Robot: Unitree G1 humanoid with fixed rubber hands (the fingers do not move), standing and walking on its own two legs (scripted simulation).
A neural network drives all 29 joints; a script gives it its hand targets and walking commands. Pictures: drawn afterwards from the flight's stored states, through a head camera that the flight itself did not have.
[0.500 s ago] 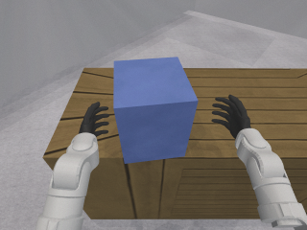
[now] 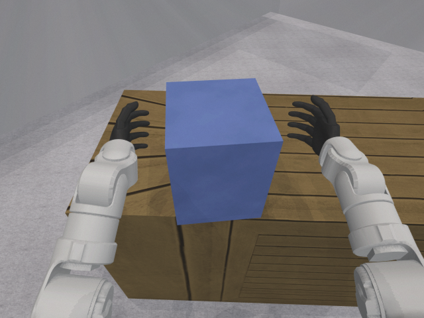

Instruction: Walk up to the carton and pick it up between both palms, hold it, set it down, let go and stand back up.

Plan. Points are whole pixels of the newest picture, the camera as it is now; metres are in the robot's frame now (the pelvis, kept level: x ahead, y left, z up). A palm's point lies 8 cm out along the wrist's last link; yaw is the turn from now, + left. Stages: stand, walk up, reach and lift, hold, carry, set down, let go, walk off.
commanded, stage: reach and lift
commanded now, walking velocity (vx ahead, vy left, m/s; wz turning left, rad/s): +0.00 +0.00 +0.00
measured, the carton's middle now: (215, 152) +0.47 +0.03 +0.05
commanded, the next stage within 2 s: none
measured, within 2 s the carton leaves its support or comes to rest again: neither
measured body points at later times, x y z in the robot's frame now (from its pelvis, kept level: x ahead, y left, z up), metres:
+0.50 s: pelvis +0.02 +0.00 +0.00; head +0.05 +0.00 +0.45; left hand +0.44 +0.20 +0.19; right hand +0.49 -0.16 +0.18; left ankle +0.01 +0.17 -0.74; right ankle +0.03 -0.11 -0.74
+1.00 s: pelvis +0.02 +0.00 +0.00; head +0.07 -0.01 +0.45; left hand +0.45 +0.21 +0.11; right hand +0.51 -0.15 +0.13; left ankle +0.01 +0.17 -0.74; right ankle +0.03 -0.11 -0.74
